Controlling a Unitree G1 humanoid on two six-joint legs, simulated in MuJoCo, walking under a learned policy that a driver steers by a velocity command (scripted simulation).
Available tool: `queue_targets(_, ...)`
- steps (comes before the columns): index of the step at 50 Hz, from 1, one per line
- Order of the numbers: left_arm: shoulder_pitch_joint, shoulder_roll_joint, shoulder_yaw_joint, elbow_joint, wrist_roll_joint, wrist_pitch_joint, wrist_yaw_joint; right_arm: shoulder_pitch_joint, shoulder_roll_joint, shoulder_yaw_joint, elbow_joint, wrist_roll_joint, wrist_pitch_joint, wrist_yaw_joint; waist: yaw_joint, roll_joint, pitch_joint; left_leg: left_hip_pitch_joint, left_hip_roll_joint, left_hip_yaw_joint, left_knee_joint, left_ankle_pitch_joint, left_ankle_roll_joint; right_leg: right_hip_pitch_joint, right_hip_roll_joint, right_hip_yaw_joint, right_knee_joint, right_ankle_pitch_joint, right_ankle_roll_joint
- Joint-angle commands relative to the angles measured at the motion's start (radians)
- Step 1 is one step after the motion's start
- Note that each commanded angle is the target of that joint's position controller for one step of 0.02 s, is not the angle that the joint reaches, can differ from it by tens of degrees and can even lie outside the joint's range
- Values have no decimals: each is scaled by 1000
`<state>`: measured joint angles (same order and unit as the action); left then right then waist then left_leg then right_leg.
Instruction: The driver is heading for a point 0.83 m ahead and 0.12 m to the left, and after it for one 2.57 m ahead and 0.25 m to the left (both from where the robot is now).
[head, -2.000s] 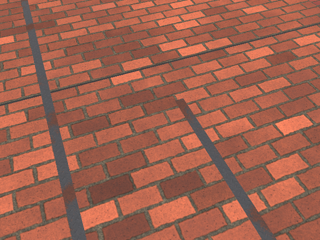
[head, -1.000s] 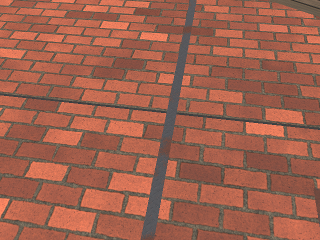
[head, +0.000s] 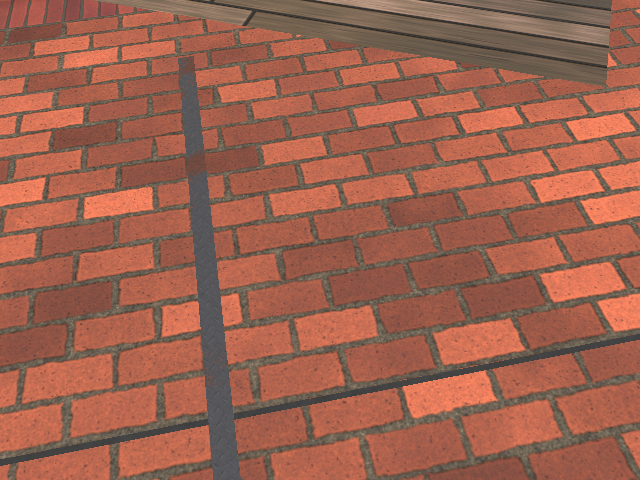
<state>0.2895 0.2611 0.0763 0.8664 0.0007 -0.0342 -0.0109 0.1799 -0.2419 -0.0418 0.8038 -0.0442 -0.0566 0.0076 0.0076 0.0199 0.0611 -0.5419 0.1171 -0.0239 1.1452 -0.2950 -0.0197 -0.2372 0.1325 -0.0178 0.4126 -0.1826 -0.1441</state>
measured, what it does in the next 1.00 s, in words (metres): walks ahead, turning left: left foot, then right foot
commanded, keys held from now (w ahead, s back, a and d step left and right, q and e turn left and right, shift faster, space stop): w+e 0.08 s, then w+q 0.92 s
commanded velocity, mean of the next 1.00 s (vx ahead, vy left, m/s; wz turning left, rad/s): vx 0.50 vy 0.00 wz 0.23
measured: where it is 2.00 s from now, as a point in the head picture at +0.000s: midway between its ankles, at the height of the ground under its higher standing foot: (273, 260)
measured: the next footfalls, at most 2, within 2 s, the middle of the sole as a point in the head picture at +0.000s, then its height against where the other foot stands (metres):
left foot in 0.36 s outside the picture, level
right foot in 0.90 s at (356, 366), level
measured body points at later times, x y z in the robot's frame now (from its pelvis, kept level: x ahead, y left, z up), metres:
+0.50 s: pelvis +0.29 +0.05 -0.01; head +0.32 +0.06 +0.44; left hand +0.35 +0.31 -0.14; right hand +0.39 -0.22 -0.13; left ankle +0.35 +0.11 -0.74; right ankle +0.18 -0.06 -0.64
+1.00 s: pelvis +0.58 +0.04 -0.01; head +0.60 +0.04 +0.44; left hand +0.69 +0.33 -0.09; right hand +0.67 -0.24 -0.14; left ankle +0.41 +0.10 -0.66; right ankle +0.67 -0.03 -0.74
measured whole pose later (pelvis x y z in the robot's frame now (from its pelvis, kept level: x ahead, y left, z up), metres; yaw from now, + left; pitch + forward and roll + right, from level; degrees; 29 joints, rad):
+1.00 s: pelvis +0.58 +0.04 -0.01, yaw +19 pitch +1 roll +0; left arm 0.10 0.26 0.02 0.71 0.04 -0.07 0.01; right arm 0.39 -0.30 -0.07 0.85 -0.01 -0.04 0.01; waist -0.07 0.02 0.03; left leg -0.28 -0.10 -0.10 1.06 -0.42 0.08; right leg -0.38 0.02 -0.03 0.54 -0.18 -0.04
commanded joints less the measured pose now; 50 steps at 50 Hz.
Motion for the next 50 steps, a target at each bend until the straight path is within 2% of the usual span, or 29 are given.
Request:
queue_targets(1,36,139,29,-55,-4,-31,4,56,-67,-15,-41,-6,25,6,-26,-34,-61,-68,1,21,-78,80,-27,59,-245,269,-200,312,-130)
queue_targets(4,108,140,28,-46,-4,-29,5,-77,-78,-15,-86,-2,28,7,23,-61,-26,-160,-8,18,-218,186,-41,110,-239,299,-213,272,-109)
queue_targets(6,140,126,22,-35,-4,-32,7,-114,-69,-8,-91,0,24,13,42,-76,-27,-171,-14,27,-323,264,-31,172,-238,270,-214,311,-85)
queue_targets(8,175,111,13,-19,0,-40,10,-163,-60,-1,-101,4,18,20,66,-82,-20,-158,-23,45,-408,321,-11,219,-244,240,-212,379,-61)
queue_targets(12,212,119,3,2,18,-48,18,-254,-68,5,-134,18,7,31,93,-87,12,-140,-50,78,-523,309,48,317,-289,207,-211,460,-49)
queue_targets(14,190,132,2,10,26,-49,27,-229,-82,1,-133,21,2,34,63,-92,23,-80,-73,81,-571,245,89,346,-317,177,-193,553,-37)
queue_targets(15,165,139,1,9,29,-51,30,-180,-90,-3,-118,23,1,32,34,-94,8,0,-102,91,-592,202,112,345,-317,149,-150,690,-23)
queue_targets(17,141,160,3,16,39,-48,33,20,-121,-22,-52,25,-3,17,-53,-86,-94,222,-184,119,-628,131,155,358,-297,95,87,953,2)
queue_targets(18,131,159,0,13,36,-47,32,177,-139,-33,-5,16,-10,7,-125,-58,-172,423,-163,84,-671,160,188,269,-268,55,296,876,18)
queue_targets(19,159,110,-17,-22,17,-53,30,317,-226,-57,15,-5,-12,-5,-148,70,-288,689,65,-240,-679,76,275,18,-195,0,626,532,51)
queue_targets(20,233,70,-21,-26,9,-56,17,302,-271,-73,27,5,-4,5,-75,257,-328,843,249,-715,-809,114,412,-307,-6,-4,914,-307,89)
queue_targets(21,141,122,-17,-38,39,-58,18,213,-210,-61,19,42,3,19,-58,97,-218,754,200,-699,-862,13,378,-401,-80,107,943,-249,70)
queue_targets(22,58,129,-17,-61,32,-68,11,139,-170,-54,1,45,6,21,-45,31,-110,615,175,-544,-879,45,356,-413,-127,100,901,-153,73)
queue_targets(23,16,119,-21,-75,33,-72,7,110,-142,-46,-2,37,5,21,-30,-20,-65,523,129,-461,-900,146,330,-389,-159,91,842,-112,79)
queue_targets(24,7,112,-23,-83,40,-62,5,112,-128,-41,7,39,2,16,-8,-23,-40,460,91,-401,-910,245,311,-362,-178,88,798,-107,93)
queue_targets(25,23,98,-28,-86,47,-46,2,115,-117,-37,17,42,-2,13,15,-5,-50,419,57,-351,-922,302,295,-321,-192,85,755,-104,111)
queue_targets(28,0,71,-38,-103,52,-16,-3,160,-151,-47,32,48,-15,8,20,17,-55,366,18,-289,-947,367,302,-322,-201,51,666,-95,156)
queue_targets(31,-142,70,-42,-155,49,-9,-4,211,-163,-52,41,48,-10,3,-15,21,-11,350,-12,-280,-979,333,283,-394,-211,29,517,21,191)
queue_targets(35,-278,61,-50,-199,40,-12,-10,289,-165,-57,53,48,-4,0,-73,37,-22,433,-34,-286,-937,396,237,-419,-189,28,347,159,201)
queue_targets(40,-392,70,-59,-252,28,-27,-12,335,-175,-62,50,29,3,-14,-107,55,-24,534,-9,-347,-843,528,231,-396,-145,36,209,136,180)
queue_targets(42,-338,94,-53,-246,25,-36,-8,287,-191,-67,31,26,3,-22,-65,67,-32,513,2,-376,-799,552,203,-274,-131,53,134,89,157)
queue_targets(43,-266,112,-46,-225,22,-41,-3,249,-201,-70,19,26,2,-21,-28,72,-53,474,-7,-378,-751,603,183,-153,-111,50,101,49,141)
queue_targets(44,-149,135,-35,-190,23,-50,8,223,-209,-71,13,30,-3,-15,27,47,-106,438,-45,-362,-635,656,160,14,-93,39,48,47,120)
queue_targets(45,-16,185,-18,-166,37,-63,23,219,-185,-64,4,42,-12,-4,88,-22,-202,350,-108,-307,-430,563,134,231,-193,127,18,5,80)
queue_targets(46,114,264,2,-170,61,-62,42,262,-95,-42,-29,67,-19,-2,110,-169,-356,162,-193,-186,-146,163,107,485,-465,425,-16,-193,20)
queue_targets(47,70,295,14,-167,49,-42,38,335,-107,-40,-54,59,-11,-5,39,-344,-389,-49,-266,-100,19,-277,102,520,-594,815,-131,-259,-75)
queue_targets(48,2,197,2,-180,41,-32,33,313,-158,-46,-14,29,7,-11,14,-161,-234,-115,-167,-101,101,-193,104,384,-564,732,-129,-341,-75)
queue_targets(49,-43,116,-17,-186,33,-33,28,236,-153,-45,-14,19,12,0,21,-51,-127,-102,-138,-89,81,-107,97,260,-502,568,-149,-284,-55)
queue_targets(50,-65,89,-26,-179,35,-35,25,205,-130,-43,-22,20,17,10,4,-52,-70,-77,-110,-79,37,-64,89,173,-451,433,-182,-158,-26)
